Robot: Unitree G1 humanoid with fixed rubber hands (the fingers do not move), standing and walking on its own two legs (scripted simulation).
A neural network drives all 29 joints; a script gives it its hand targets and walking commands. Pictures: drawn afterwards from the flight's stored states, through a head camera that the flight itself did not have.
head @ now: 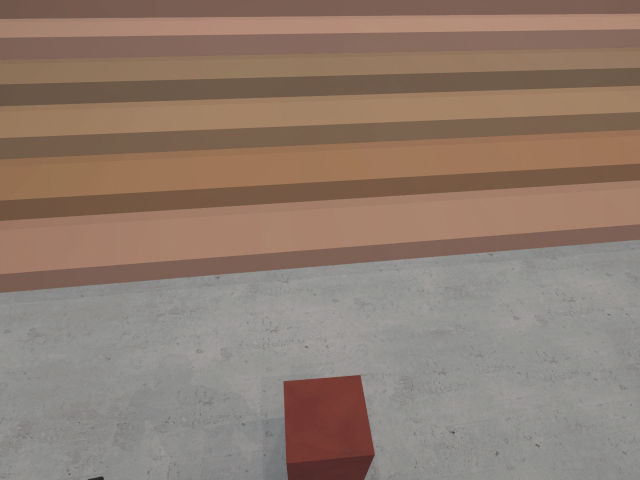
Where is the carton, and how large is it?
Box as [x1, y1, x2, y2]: [283, 375, 374, 479]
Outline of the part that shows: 360,375 283,381 286,464 288,479 364,478 374,453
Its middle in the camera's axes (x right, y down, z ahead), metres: +0.01 +0.52 +1.07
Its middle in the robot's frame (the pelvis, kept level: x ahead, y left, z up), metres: +0.43 -0.02 -0.66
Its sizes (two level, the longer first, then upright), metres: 0.210 0.200 0.250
